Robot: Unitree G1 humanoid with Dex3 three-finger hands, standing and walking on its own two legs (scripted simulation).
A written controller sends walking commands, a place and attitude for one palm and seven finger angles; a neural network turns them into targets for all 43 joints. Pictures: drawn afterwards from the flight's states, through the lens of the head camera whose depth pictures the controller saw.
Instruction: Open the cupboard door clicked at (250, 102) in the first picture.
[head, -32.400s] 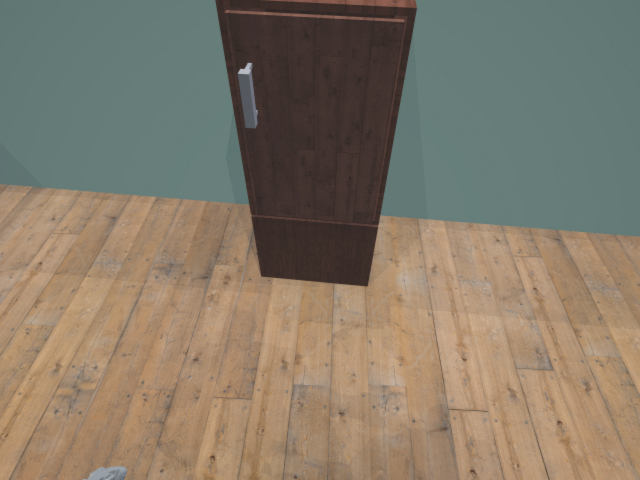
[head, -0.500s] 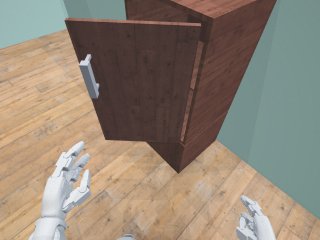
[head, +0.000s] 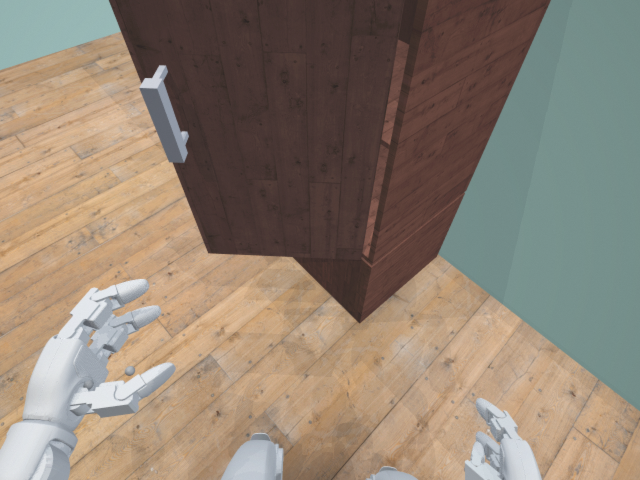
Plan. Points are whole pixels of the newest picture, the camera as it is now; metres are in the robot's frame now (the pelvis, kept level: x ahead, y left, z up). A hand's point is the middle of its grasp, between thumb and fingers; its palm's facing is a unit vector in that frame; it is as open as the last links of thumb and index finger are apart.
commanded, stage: raise the hand with hooked fingers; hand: left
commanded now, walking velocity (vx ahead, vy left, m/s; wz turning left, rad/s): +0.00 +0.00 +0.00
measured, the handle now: (170, 115) +0.61 +0.27 +0.10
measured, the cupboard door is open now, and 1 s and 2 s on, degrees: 46 46 46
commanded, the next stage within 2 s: move the hooked fingers beside the handle in 1.34 s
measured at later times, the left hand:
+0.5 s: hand (76, 330) +0.26 +0.27 +0.09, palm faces +0.00 -1.00 -0.06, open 13.4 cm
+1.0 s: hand (49, 278) +0.30 +0.30 +0.13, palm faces -0.01 -1.00 -0.03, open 14.0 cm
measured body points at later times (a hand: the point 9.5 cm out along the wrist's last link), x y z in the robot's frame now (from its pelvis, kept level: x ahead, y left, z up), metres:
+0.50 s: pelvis +0.00 +0.03 +0.02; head +0.04 +0.04 +0.47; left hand +0.25 +0.33 +0.10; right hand +0.17 -0.21 -0.05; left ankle +0.07 +0.13 -0.66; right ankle -0.02 -0.10 -0.66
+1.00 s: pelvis +0.01 +0.03 +0.04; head +0.04 +0.04 +0.49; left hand +0.29 +0.35 +0.13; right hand +0.15 -0.23 -0.04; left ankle +0.07 +0.13 -0.66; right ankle -0.02 -0.10 -0.66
